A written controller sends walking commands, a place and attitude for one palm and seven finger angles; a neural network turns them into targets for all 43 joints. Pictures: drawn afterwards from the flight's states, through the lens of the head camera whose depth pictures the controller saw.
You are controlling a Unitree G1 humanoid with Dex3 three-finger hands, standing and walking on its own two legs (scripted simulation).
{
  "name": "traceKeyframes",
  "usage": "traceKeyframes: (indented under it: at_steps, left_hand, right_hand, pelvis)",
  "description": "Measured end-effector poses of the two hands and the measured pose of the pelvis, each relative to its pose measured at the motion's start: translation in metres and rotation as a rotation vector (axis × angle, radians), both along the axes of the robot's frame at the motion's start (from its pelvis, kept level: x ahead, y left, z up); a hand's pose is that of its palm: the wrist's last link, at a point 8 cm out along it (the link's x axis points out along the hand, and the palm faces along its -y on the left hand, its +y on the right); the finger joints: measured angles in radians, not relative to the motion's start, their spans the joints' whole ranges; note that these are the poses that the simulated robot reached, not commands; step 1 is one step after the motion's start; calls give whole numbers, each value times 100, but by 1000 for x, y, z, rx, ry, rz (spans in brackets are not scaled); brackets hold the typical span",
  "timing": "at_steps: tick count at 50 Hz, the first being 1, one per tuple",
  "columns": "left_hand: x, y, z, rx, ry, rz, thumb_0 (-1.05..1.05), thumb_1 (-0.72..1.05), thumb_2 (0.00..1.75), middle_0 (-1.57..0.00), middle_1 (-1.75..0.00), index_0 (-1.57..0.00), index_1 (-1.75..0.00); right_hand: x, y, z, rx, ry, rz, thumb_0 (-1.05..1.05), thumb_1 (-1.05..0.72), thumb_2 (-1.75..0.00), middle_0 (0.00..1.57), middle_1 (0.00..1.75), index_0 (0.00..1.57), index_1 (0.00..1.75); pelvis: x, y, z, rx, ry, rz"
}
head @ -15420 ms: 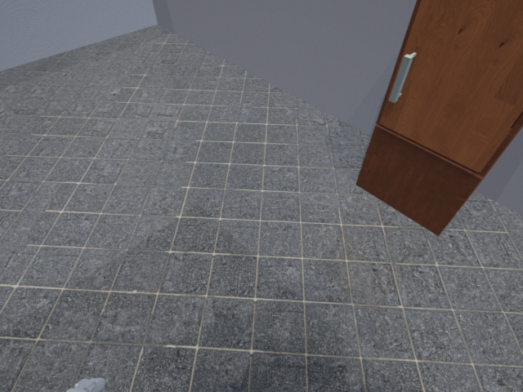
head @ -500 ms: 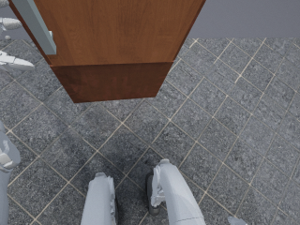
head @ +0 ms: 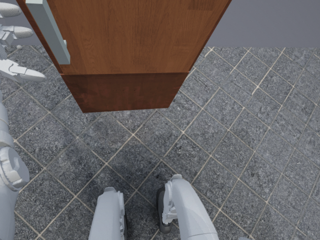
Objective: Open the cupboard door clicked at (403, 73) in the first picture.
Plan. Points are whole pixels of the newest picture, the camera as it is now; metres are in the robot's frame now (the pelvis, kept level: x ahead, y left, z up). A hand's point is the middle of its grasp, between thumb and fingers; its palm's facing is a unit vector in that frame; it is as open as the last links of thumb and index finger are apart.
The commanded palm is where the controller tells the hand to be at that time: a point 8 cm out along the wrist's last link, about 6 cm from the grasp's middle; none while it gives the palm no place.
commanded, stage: move the hooked fingers beside the handle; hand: left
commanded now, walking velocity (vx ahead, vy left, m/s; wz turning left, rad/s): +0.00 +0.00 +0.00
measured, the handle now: (53, 27) +0.58 +0.20 +0.04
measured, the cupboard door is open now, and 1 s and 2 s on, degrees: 0 0 0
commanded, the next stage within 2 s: slide the fingers in behind the handle in 0.32 s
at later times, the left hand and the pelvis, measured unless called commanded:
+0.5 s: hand (22, 50) +0.52 +0.26 +0.04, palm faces +0.04 -1.00 -0.03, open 14.0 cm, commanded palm +0.51 +0.27 +0.03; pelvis +0.00 +0.00 +0.00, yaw +0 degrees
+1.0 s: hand (33, 48) +0.53 +0.24 +0.03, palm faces +0.07 -1.00 -0.01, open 14.2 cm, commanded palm +0.52 +0.24 +0.03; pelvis +0.00 +0.00 +0.00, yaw +1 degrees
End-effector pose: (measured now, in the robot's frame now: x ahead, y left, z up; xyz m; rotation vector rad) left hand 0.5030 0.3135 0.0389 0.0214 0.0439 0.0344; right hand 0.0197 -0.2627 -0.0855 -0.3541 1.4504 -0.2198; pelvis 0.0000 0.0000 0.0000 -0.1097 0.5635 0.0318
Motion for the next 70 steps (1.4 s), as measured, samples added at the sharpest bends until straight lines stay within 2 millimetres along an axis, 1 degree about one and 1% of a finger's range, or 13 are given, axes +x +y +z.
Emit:
traceKeyframes:
  at_steps: [5, 10, 19, 22, 32, 44, 57, 70]
  left_hand:
    - [2, -5, -2, -6, 16, -4, -1, -50, 30, -30, -120, -30, -120]
    - [4, -6, -4, 0, -7, 7, -1, -50, 30, -31, -120, -30, -120]
    - [-4, -2, -6, 10, -3, 6, -1, -50, 30, -31, -120, -30, -120]
    - [-6, -2, -3, 14, -9, 6, -1, -50, 30, -30, -120, -30, -120]
    - [4, -17, -4, -7, -3, -6, -1, -50, 30, -30, -120, -30, -120]
    - [1, -21, -4, -2, -8, 27, -1, -50, 30, -30, -120, -28, -122]
    - [-2, -27, -4, -9, -5, 53, -1, -50, 30, -30, -120, -22, -123]
    - [-8, -38, -4, -16, -7, 70, -1, -50, 30, -30, -120, -11, -120]
  right_hand:
    - [13, -6, 3, -21, -39, 20, 0, -90, -90, 20, 30, 20, 30]
    - [19, -10, 2, -32, -61, 24, 0, -90, -90, 20, 30, 20, 30]
    - [12, -4, -5, 0, -28, 9, 0, -90, -90, 20, 30, 20, 30]
    - [9, -3, -6, 7, -18, 7, 0, -90, -90, 20, 30, 20, 30]
    - [3, -6, -4, -6, -23, 2, 0, -90, -90, 20, 30, 20, 30]
    - [-2, -6, -5, 5, 7, 2, 0, -90, -90, 20, 30, 20, 30]
    - [6, -5, -4, 11, 17, 29, 0, -90, -90, 20, 30, 20, 30]
    - [14, -5, -2, 19, 29, 48, 0, -90, -90, 20, 30, 20, 30]
  pelvis:
    - [0, 0, 0, 0, -7, 3]
    - [0, 0, -3, 0, -4, -2]
    - [-1, -2, -3, 4, -7, -6]
    - [-2, -3, -3, 4, -7, -3]
    - [-3, -4, -4, 4, -3, -1]
    - [-3, -4, -3, 7, -4, 3]
    - [0, -5, 1, 6, -6, 26]
    - [2, -6, 5, 6, -14, 43]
